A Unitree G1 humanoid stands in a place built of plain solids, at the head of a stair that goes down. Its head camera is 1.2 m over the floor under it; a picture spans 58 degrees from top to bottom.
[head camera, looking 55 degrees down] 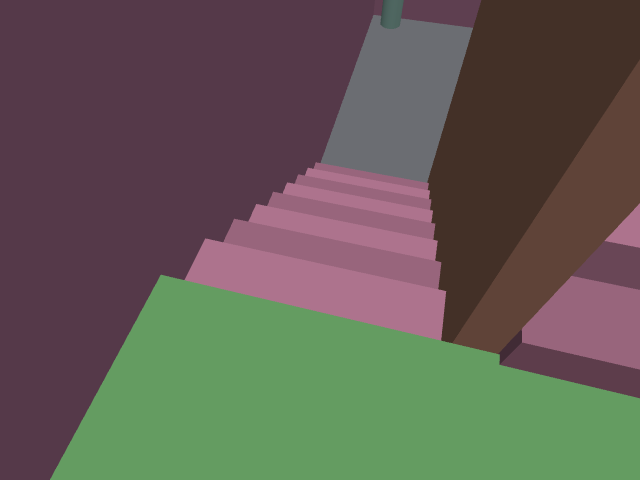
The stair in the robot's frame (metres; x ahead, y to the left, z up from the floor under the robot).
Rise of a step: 0.17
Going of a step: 0.24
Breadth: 0.92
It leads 14 degrees to the right of straight ahead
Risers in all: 9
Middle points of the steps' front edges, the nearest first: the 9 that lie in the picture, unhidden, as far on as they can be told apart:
0.59 0.06 0.00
0.85 0.00 -0.17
1.08 -0.06 -0.33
1.30 -0.12 -0.50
1.53 -0.18 -0.67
1.76 -0.24 -0.83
1.98 -0.29 -1.00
2.21 -0.35 -1.17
2.44 -0.41 -1.34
